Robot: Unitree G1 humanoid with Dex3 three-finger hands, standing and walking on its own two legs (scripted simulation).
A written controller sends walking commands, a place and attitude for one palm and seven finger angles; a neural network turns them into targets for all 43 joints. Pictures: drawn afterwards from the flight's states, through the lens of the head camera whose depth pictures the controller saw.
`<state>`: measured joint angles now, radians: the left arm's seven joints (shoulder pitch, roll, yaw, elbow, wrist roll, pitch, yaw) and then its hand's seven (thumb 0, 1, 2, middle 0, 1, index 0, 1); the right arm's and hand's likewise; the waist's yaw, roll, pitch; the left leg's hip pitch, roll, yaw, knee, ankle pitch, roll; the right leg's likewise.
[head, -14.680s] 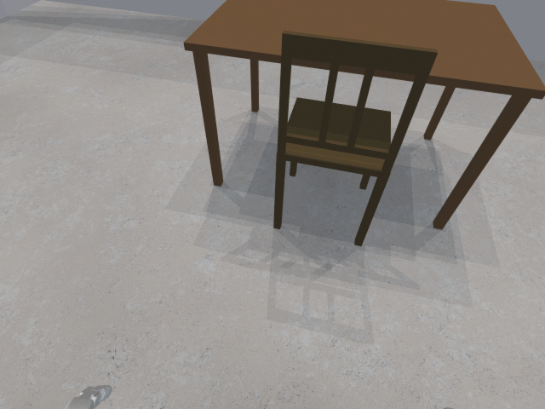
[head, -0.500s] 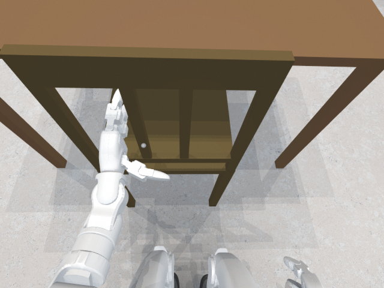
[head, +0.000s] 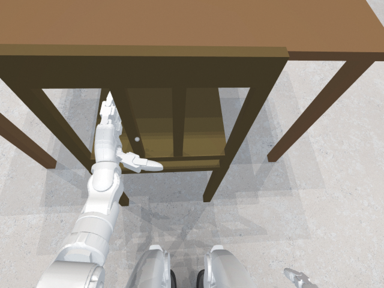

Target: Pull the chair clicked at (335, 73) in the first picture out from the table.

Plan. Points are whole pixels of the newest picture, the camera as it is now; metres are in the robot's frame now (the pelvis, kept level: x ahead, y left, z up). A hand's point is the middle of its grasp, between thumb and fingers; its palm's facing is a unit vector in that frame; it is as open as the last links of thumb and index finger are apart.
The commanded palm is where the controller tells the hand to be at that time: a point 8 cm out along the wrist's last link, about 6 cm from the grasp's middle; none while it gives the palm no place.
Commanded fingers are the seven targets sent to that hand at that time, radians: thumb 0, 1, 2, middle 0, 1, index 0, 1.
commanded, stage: push the fingers through the gap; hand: left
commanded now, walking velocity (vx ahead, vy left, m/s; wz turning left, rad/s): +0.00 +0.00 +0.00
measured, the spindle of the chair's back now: (131, 127) +0.44 +0.12 +0.02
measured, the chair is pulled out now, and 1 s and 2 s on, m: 0.00 0.00 0.03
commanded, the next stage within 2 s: hook a spindle and tug to test in 0.20 s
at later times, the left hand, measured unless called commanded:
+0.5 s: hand (137, 137) +0.42 +0.11 +0.02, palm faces +0.04 -1.00 -0.01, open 16.5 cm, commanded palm +0.39 +0.15 +0.02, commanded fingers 0.00 -0.50 0.30 -0.25 -0.68 -0.25 -0.68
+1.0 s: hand (142, 139) +0.41 +0.10 +0.01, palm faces +0.04 -1.00 -0.01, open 8.7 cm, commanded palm +0.39 +0.14 +0.02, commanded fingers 0.00 0.68 0.80 -0.50 -1.45 -0.50 -1.45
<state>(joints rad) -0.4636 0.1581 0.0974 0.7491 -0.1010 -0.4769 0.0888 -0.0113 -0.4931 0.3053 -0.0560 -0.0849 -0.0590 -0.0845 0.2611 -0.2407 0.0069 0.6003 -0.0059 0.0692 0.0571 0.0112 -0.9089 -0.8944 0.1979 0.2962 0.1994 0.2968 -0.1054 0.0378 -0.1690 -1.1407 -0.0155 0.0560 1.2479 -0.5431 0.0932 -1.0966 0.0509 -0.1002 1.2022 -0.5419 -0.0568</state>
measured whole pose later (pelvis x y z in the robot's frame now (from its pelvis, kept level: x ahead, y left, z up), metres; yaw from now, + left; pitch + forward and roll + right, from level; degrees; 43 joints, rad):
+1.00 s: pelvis +0.00 +0.00 +0.00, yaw +0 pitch +25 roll -3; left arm -0.47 0.13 0.06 0.74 -0.06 -0.52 0.14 0.00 0.16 0.58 -0.47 -1.37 -0.47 -1.37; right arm 0.24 -0.24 0.00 0.60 -0.01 0.08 0.06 0.01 -0.91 -0.89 0.20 0.30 0.20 0.30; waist -0.10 0.04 -0.17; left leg -1.15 -0.02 0.05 1.26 -0.54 0.09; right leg -1.11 0.05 -0.10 1.22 -0.54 -0.06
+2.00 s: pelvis +0.01 +0.00 +0.03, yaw +1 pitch +18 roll -1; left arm -0.25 0.16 -0.04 0.46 -0.03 -0.31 0.13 0.04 0.70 0.77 -0.44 -1.44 -0.46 -1.45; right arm 0.19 -0.20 0.01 0.53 0.04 0.14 0.00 0.01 -0.91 -0.89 0.20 0.30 0.20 0.30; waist -0.07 0.02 -0.05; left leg -0.90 -0.04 0.06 1.10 -0.52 0.09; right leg -0.87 0.04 -0.08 1.09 -0.53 -0.06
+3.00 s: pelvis -0.06 +0.00 +0.10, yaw +0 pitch +2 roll -1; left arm -0.33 0.15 -0.06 0.95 -0.06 -0.27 0.09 0.07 0.68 0.77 -0.31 -1.19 -0.50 -1.45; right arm 0.23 -0.27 0.00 0.68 0.06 0.06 -0.12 0.01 -0.91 -0.89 0.20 0.30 0.20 0.30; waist -0.06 -0.01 0.10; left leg -0.40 -0.04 0.08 0.51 -0.15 0.10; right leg -0.41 0.04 -0.06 0.55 -0.25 -0.02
